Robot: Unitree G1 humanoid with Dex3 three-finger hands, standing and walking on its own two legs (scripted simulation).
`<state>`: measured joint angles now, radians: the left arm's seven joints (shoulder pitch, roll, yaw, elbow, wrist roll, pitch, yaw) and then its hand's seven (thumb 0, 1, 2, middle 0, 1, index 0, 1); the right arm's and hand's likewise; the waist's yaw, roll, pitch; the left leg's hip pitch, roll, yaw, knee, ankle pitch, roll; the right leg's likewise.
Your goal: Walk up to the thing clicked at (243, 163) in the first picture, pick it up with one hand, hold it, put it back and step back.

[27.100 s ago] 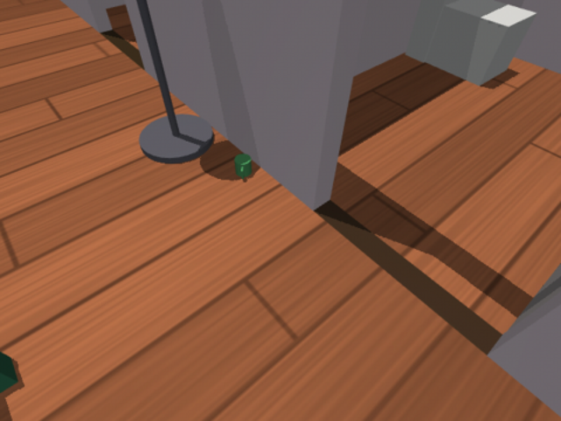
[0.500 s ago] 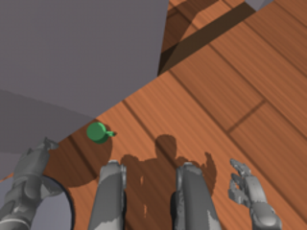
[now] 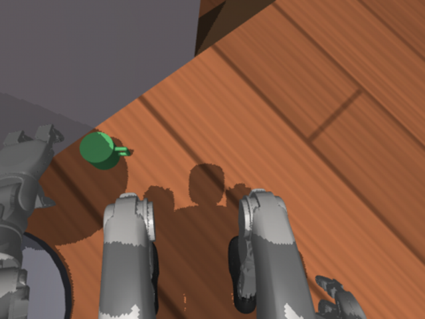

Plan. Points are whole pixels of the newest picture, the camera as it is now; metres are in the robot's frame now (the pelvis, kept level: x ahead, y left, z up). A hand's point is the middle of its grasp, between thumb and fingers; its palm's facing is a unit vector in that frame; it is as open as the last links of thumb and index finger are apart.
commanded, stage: rise first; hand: left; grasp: from above
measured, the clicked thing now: (107, 151) +0.48 +0.26 -0.35
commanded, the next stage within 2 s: approach in 0.96 s
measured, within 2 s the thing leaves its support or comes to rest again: neither
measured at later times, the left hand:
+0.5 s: hand (60, 161) +0.41 +0.32 -0.20, palm faces -0.45 -0.05 -0.89, open 14.2 cm
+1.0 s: hand (71, 157) +0.43 +0.31 -0.23, palm faces -0.46 -0.07 -0.89, open 14.2 cm
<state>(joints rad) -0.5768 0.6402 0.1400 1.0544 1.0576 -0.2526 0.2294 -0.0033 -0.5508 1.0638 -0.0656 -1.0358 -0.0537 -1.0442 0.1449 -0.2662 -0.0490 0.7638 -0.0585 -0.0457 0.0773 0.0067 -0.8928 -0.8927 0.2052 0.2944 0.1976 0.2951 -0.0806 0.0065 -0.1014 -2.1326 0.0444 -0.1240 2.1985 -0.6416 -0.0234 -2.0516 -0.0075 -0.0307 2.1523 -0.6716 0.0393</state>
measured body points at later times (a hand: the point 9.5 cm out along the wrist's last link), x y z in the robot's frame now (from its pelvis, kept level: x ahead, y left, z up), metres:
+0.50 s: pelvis +0.00 +0.00 -0.05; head +0.22 +0.07 +0.34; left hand +0.43 +0.32 -0.15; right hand +0.10 -0.27 -0.16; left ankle +0.09 +0.13 -0.36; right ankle +0.10 -0.14 -0.36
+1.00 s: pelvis +0.01 +0.00 -0.06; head +0.25 +0.06 +0.32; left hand +0.45 +0.31 -0.18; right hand +0.08 -0.28 -0.18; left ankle +0.09 +0.13 -0.36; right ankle +0.10 -0.14 -0.36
